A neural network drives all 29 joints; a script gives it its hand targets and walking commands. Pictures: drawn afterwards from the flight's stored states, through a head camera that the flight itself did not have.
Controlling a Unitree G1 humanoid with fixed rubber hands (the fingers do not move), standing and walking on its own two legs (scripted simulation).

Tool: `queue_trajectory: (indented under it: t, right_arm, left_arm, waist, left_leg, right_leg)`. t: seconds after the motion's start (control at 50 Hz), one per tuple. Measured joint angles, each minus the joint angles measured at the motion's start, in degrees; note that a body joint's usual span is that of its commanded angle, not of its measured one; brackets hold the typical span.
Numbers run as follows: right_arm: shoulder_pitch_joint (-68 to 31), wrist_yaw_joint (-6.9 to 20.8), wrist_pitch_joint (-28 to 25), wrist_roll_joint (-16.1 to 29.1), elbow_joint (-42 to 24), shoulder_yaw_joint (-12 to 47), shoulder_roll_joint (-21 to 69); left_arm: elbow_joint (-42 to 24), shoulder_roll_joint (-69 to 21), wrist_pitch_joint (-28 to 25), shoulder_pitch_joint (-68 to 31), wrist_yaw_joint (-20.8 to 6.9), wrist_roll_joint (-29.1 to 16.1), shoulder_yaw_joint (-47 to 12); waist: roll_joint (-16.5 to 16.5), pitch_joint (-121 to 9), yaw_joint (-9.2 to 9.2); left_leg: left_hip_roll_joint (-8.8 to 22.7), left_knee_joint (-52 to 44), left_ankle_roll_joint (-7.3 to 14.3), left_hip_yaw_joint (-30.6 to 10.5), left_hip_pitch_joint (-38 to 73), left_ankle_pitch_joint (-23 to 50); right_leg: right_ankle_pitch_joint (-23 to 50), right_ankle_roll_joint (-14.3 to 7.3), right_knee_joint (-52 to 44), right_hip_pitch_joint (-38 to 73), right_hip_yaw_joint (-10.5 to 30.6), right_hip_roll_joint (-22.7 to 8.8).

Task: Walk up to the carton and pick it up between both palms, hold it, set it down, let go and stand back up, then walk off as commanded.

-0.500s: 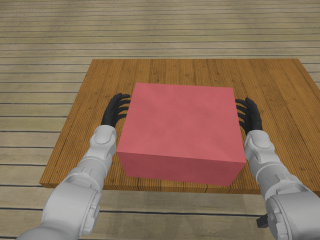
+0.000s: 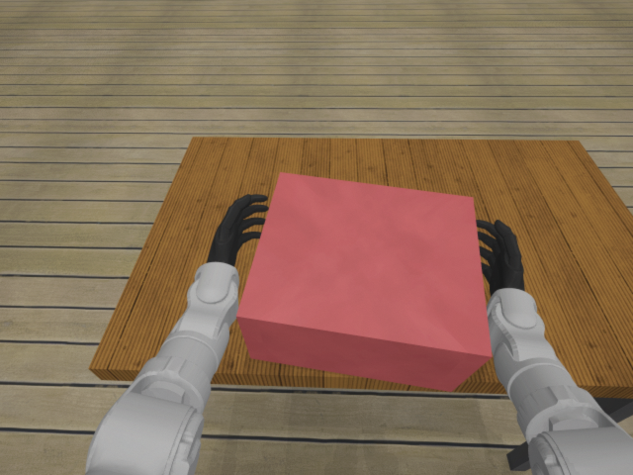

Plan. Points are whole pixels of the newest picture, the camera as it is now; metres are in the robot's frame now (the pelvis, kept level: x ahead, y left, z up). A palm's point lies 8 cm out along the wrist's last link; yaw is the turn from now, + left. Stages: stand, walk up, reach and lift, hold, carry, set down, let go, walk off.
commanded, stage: reach and lift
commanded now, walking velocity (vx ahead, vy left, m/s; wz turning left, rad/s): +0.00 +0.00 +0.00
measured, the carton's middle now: (362, 277) +0.39 -0.04 +0.03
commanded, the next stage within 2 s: hold in 1.94 s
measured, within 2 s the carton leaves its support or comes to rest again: neither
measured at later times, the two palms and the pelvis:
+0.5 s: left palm (229, 237) +0.39 +0.13 +0.12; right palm (522, 264) +0.36 -0.24 +0.08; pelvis +0.00 -0.01 +0.00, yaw +0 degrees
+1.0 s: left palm (192, 228) +0.35 +0.15 +0.18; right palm (534, 251) +0.34 -0.22 +0.14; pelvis -0.01 -0.01 +0.01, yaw +0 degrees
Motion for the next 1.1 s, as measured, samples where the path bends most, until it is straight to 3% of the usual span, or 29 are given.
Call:
queue_trajectory:
  t: [0.12,0.26,0.46,0.58,0.78,0.84,1.1]
  right_arm:
    - [1.25,0.38,5.07,0.01,-2.40,-0.20,0.00]
    - [1.63,0.68,11.67,0.01,-10.11,-2.65,-0.33]
    - [1.84,0.90,20.83,0.00,-14.33,-3.80,-0.82]
    - [7.13,-0.60,24.30,0.00,-26.39,-2.71,-1.44]
    - [5.05,-2.44,33.61,0.00,-28.20,0.09,-1.44]
    - [4.95,-2.60,34.73,0.00,-28.52,0.68,-1.45]
    - [1.57,-2.58,40.27,-0.01,-28.39,0.00,-0.49]
  left_arm:
    - [-2.12,-0.48,3.55,2.43,0.02,-2.07,0.02]
    - [-10.92,-0.47,9.85,3.85,1.18,-6.33,0.02]
    - [-18.77,-0.38,21.73,4.60,2.23,-2.30,0.64]
    - [-32.89,-0.22,27.85,9.52,2.92,-2.61,1.13]
    - [-36.63,-0.21,38.17,9.64,-1.88,4.18,6.28]
    - [-38.69,-0.22,40.92,9.85,-2.24,4.49,6.94]
    - [-39.76,-0.76,45.51,9.85,-4.80,6.99,10.83]
  waist:
    - [0.00,0.01,0.00]
    - [0.00,0.02,0.00]
    - [0.00,-0.18,0.02]
    - [0.00,-0.21,0.07]
    - [-0.10,0.59,0.08]
    - [-0.15,0.64,0.07]
    - [-0.50,1.55,0.07]
  left_leg:
    - [0.02,-0.44,0.02,0.00,1.73,0.24]
    - [0.02,-0.76,0.02,0.00,2.23,0.53]
    - [0.06,-2.65,0.02,0.00,5.10,0.57]
    - [0.07,-3.22,-0.16,0.00,7.31,0.16]
    - [0.09,-4.33,-0.16,0.00,13.29,0.02]
    - [0.09,-4.34,-0.16,0.00,13.96,0.17]
    - [0.09,-5.51,-0.16,-0.01,15.58,1.99]
  right_leg:
    - [0.30,0.02,-0.51,1.75,0.00,0.00]
    - [0.35,-0.02,-0.35,2.03,0.00,0.00]
    - [0.10,-0.40,-1.51,4.52,0.01,0.00]
    - [-0.60,-0.57,-1.59,6.50,0.02,0.00]
    - [-0.83,-0.68,-2.35,12.30,0.04,-0.01]
    - [-0.68,-0.67,-2.37,12.98,0.04,-0.01]
    - [0.77,-0.77,-2.88,14.28,0.04,-0.03]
